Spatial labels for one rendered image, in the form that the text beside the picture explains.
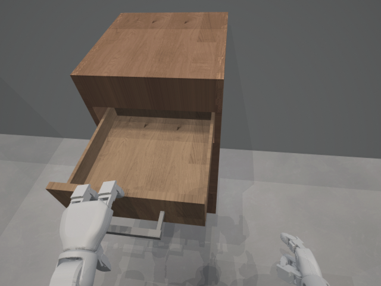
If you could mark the left robot forearm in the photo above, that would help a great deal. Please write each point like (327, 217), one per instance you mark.
(75, 268)

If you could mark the left robot hand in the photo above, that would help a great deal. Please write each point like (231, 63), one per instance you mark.
(86, 220)

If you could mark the cabinet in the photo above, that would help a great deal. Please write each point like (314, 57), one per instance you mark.
(159, 61)

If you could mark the right robot hand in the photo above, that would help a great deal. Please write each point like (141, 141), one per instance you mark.
(291, 269)

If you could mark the drawer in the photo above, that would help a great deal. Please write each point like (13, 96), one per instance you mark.
(160, 158)

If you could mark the handle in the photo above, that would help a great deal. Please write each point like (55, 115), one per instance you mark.
(154, 234)

